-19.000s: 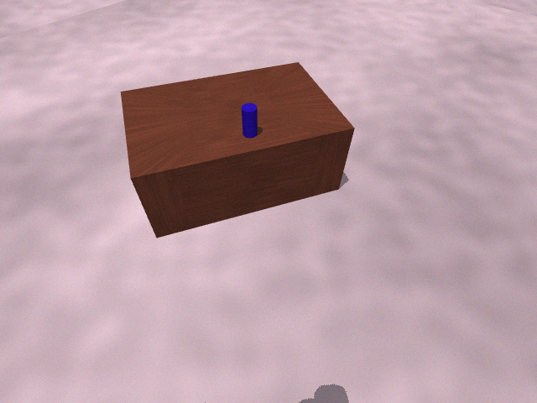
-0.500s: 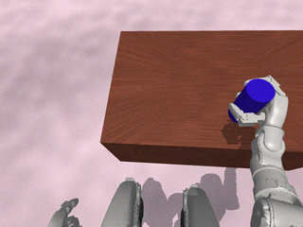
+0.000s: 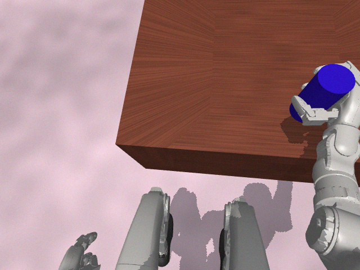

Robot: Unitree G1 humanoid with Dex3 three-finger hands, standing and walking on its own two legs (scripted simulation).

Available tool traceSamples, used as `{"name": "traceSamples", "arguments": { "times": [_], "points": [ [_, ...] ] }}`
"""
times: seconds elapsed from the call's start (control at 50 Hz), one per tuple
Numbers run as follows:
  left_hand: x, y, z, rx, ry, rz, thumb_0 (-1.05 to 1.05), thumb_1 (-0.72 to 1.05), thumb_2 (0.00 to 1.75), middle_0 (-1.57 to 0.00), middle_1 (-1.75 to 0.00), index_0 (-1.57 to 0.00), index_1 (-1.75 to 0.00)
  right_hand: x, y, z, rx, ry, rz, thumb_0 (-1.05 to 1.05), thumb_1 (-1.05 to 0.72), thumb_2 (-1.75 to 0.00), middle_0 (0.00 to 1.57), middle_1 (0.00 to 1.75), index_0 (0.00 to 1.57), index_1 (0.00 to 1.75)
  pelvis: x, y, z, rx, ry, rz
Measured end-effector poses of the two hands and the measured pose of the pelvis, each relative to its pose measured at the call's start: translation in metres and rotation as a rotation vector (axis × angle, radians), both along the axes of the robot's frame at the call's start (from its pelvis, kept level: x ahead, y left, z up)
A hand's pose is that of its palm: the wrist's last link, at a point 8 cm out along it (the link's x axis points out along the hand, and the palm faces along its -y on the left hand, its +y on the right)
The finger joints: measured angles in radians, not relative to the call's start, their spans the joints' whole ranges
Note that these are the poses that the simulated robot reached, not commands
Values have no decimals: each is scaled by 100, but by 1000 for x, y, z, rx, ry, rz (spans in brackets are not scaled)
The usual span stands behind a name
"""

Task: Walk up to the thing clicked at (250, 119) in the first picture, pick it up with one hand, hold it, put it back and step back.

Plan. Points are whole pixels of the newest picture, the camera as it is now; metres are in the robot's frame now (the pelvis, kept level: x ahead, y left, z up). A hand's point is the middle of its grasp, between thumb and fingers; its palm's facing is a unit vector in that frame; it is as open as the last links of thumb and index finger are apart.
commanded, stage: crouch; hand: right
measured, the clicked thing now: (317, 96) +0.47 -0.23 +0.00
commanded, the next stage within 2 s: lower in 0.14 s
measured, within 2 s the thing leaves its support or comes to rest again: rests again in 1.16 s
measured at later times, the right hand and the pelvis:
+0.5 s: hand (307, 104) +0.48 -0.24 -0.05, palm faces +0.27 +0.96 +0.00, open 9.1 cm; pelvis +0.00 +0.00 -0.05, yaw +0 degrees
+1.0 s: hand (299, 112) +0.48 -0.25 -0.11, palm faces +0.27 +0.96 -0.01, open 9.1 cm; pelvis -0.02 +0.00 -0.10, yaw +0 degrees
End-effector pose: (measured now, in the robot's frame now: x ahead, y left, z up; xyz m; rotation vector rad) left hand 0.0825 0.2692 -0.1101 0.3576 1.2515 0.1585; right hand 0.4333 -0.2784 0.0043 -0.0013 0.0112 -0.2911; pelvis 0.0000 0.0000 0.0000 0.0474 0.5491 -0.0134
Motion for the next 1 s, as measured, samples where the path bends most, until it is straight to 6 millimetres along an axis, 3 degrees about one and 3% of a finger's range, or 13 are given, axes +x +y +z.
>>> {"name": "traceSamples", "arguments": {
  "times": [0.36, 0.66, 1.0],
  "points": [
    [7, -2, -25, 11, 11, -20, 1, 89, 89, -20, -29, -20, -30, 10, -8, -31, 8, 16, 4, -1, 34, -115, 80, 114, 80, 114, 0, -3, -25, 9, 42, -1],
    [-6, 3, -73, 18, 53, -25, 1, 89, 89, -21, -30, -20, -31, 12, -10, -85, 2, 12, 19, -1, 34, -115, 79, 115, 79, 115, -10, -3, -73, 11, 77, -3],
    [-16, 5, -103, 20, 77, -23, 1, 89, 89, -21, -30, -20, -30, 16, -14, -109, -3, 15, 14, -1, 34, -115, 79, 115, 79, 115, -16, -3, -101, 11, 88, -7]
  ]
}}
